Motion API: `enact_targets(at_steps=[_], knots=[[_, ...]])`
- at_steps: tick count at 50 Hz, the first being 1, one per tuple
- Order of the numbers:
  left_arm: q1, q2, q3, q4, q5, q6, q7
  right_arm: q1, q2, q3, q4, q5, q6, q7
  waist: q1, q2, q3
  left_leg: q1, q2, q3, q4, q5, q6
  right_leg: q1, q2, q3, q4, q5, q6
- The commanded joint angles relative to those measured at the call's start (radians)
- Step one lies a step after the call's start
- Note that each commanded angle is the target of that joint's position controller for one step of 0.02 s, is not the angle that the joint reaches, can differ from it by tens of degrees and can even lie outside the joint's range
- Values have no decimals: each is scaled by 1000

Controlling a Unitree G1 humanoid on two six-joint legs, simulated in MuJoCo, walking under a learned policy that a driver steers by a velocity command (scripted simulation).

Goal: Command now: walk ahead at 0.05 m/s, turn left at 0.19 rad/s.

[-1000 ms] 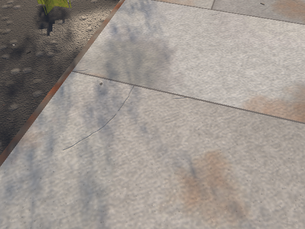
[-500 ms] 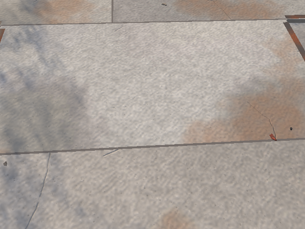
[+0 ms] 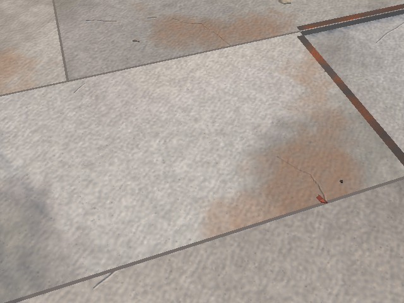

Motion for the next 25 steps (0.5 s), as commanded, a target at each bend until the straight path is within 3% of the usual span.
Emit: enact_targets(at_steps=[1,4,5,6,7,8,10,12,15,17,19,21,22,23,24,25], knots=[[-8,159,45,-46,3,-3,7,66,-109,-33,-32,4,4,10,0,-131,-168,177,-37,33,-84,22,19,34,-296,198,-170,-58,-128],[-20,181,57,-48,-16,18,27,89,-97,-37,-32,-4,-8,24,-26,-88,-123,238,-58,57,-262,71,62,-2,-301,178,-116,-180,-78],[-12,177,60,-44,-18,21,35,92,-108,-39,-39,-13,-16,29,-31,-46,-85,243,-34,-14,-374,102,88,-30,-278,149,-57,-206,-33],[9,144,57,-57,-21,25,39,109,-171,-51,-53,-29,-27,27,-19,135,-72,247,139,-295,-555,133,136,-97,-178,48,158,-272,31],[-58,129,53,-101,-26,26,44,115,-287,-92,-53,-13,-22,20,-47,297,27,150,311,-586,-650,273,246,-232,9,-48,317,-427,86],[-80,131,54,-106,-6,28,42,145,-277,-97,-49,-19,-22,12,-44,194,31,125,299,-576,-652,340,284,-223,-27,49,515,-447,96],[-35,125,56,-82,-20,26,29,42,-222,-92,-63,-7,-15,5,22,80,-1,138,167,-413,-594,344,230,-211,-46,83,583,-330,108],[-17,131,57,-73,-7,21,22,6,-197,-93,-85,1,-15,10,21,91,-72,225,101,-365,-547,472,210,-210,-42,69,602,-288,122],[-73,119,47,-100,-18,18,20,77,-203,-107,-75,8,-15,17,-25,91,-113,341,83,-400,-514,506,208,-241,-42,73,500,-290,142],[-101,132,42,-114,-11,10,9,128,-219,-120,-74,1,-12,24,-67,121,-158,371,69,-495,-592,-25,232,-217,-43,79,396,-316,144],[-130,150,44,-129,-9,-2,-1,112,-237,-127,-86,-9,-11,36,-75,166,-121,318,72,-581,-638,-251,240,-171,-24,76,301,-369,142],[-115,146,41,-130,-22,-21,2,58,-239,-130,-103,-10,-15,43,-44,142,-90,196,44,-590,-622,-222,217,-31,-5,79,184,-384,131],[-55,144,41,-115,-34,-30,9,-12,-237,-130,-123,-7,-17,46,4,128,-83,78,12,-567,-611,-181,185,120,4,78,82,-361,116],[54,149,46,-83,-44,-39,23,-96,-230,-129,-148,-6,-19,45,83,104,-70,-56,-43,-521,-571,-160,133,309,-3,59,-82,-257,96],[193,208,63,-45,-38,-48,43,-151,-198,-123,-169,-5,-28,38,150,58,-66,-259,-141,-403,-465,-167,36,569,-61,51,-198,-198,77],[187,293,78,-51,-33,-56,57,-45,-93,-97,-156,6,-37,31,100,-197,-117,-369,-219,-223,-91,-196,27,661,-354,332,-247,-453,52]])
